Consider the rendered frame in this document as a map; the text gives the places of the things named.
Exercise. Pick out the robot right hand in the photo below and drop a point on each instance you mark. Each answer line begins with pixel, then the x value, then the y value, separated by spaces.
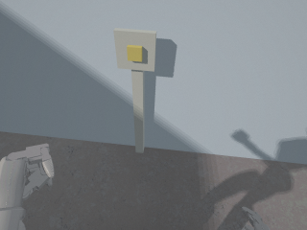
pixel 255 220

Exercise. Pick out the button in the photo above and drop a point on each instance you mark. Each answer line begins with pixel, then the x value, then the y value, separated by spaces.
pixel 135 53

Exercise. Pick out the robot left hand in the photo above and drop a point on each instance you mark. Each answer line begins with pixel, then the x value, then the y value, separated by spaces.
pixel 14 170

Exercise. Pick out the panel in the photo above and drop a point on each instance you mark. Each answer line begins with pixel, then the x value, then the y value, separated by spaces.
pixel 146 39

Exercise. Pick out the left robot forearm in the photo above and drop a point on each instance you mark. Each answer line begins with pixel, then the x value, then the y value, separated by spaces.
pixel 11 218

